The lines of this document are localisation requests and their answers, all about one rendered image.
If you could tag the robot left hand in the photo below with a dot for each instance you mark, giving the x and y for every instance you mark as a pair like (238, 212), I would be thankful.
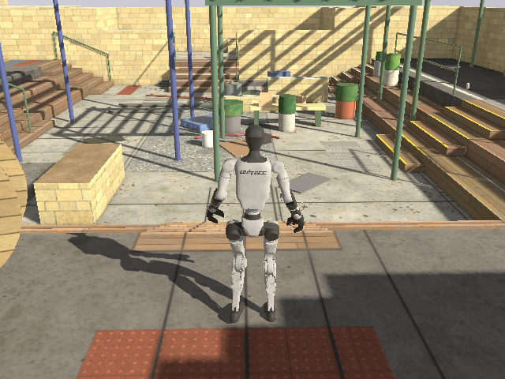
(211, 218)

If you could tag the robot right shin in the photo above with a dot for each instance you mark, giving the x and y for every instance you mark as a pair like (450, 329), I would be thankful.
(270, 286)

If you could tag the robot right upper arm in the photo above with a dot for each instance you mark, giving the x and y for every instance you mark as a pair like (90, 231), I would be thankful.
(282, 179)

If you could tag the robot left upper arm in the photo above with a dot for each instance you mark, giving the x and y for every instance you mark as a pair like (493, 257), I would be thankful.
(224, 177)

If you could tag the robot right hand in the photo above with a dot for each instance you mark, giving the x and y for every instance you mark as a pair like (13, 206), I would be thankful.
(300, 223)

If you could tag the right robot forearm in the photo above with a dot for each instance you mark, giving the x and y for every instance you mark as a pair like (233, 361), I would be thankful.
(293, 208)

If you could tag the left robot forearm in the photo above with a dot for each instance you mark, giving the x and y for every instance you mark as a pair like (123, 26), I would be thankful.
(214, 205)

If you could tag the humanoid robot head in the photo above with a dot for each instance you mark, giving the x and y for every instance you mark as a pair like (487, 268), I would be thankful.
(254, 136)

